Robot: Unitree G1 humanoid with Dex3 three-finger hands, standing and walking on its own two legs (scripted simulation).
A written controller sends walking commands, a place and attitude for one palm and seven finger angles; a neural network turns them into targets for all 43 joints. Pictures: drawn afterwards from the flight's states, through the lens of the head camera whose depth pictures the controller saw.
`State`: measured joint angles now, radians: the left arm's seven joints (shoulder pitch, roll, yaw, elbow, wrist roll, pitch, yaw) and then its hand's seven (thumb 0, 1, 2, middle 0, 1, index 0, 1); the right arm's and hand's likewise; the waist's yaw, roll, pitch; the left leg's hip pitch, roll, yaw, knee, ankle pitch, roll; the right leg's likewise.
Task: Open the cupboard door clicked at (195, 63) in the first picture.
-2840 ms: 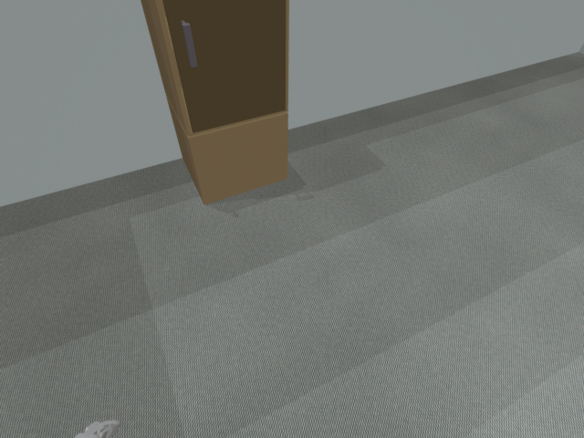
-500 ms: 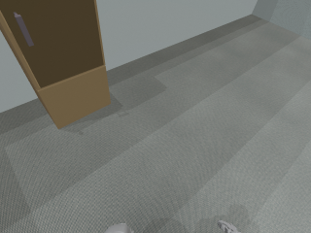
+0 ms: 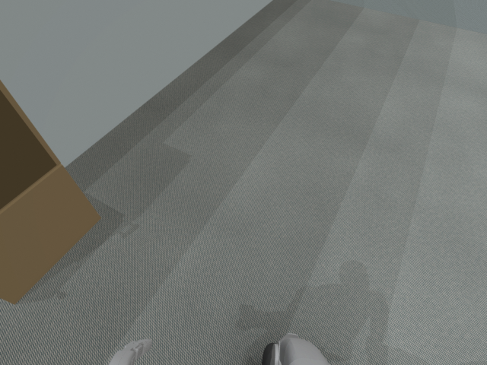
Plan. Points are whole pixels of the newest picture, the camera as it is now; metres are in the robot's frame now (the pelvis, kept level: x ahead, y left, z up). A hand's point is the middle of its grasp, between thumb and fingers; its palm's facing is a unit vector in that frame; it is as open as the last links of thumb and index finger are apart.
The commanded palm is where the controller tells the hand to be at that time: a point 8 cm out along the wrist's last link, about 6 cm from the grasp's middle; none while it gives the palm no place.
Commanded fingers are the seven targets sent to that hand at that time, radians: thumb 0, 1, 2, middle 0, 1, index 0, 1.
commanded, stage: walk to a spot facing it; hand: left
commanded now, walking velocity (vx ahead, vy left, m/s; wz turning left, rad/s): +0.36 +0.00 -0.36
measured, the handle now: out of the picture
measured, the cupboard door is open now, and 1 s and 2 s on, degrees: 0 0 0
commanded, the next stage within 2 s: turn to face it in 0.24 s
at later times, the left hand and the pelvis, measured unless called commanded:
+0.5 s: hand (166, 349) +0.18 +0.15 -0.16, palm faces +0.05 -0.98 -0.18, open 7.4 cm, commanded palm none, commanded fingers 0.00 0.90 0.90 -0.20 -0.30 -0.20 -0.30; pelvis +0.19 -0.02 +0.01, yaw -1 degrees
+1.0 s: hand (143, 266) +0.33 +0.22 -0.15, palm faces +0.25 -0.94 -0.24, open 7.4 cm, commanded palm none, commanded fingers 0.00 0.90 0.90 -0.20 -0.30 -0.20 -0.30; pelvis +0.26 -0.01 +0.01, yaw +13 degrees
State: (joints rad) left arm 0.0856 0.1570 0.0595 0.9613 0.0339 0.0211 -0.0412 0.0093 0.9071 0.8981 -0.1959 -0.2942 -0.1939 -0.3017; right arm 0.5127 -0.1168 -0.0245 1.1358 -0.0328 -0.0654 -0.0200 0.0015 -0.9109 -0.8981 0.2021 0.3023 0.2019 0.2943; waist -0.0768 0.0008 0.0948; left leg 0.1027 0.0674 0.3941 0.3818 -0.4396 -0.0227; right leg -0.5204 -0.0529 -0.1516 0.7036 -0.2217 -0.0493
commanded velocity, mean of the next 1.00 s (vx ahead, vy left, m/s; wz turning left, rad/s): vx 0.09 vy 0.00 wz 0.40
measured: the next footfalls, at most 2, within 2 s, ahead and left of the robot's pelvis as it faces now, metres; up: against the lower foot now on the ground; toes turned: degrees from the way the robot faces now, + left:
right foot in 0.04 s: +0.17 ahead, -0.09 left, +0.00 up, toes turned -10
left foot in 0.60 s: +0.33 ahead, +0.09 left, +0.00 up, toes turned +10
